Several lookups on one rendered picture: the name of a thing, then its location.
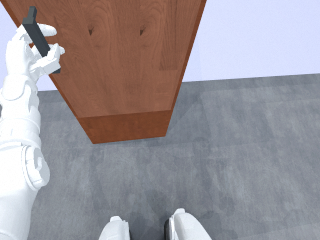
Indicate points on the robot right shin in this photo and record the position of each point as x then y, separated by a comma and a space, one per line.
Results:
180, 210

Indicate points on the robot left hand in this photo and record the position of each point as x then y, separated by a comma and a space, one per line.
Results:
22, 60

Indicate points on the robot shin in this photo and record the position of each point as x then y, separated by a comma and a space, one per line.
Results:
114, 218
180, 210

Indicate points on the cupboard door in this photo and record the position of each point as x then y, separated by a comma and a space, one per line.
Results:
121, 56

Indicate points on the robot left shin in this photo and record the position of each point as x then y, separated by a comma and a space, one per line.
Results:
114, 218

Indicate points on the handle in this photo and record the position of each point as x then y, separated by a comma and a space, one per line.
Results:
30, 25

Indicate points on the robot left upper arm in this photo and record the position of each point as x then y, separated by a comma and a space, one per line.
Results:
23, 171

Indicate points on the left robot forearm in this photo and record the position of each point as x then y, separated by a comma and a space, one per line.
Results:
20, 120

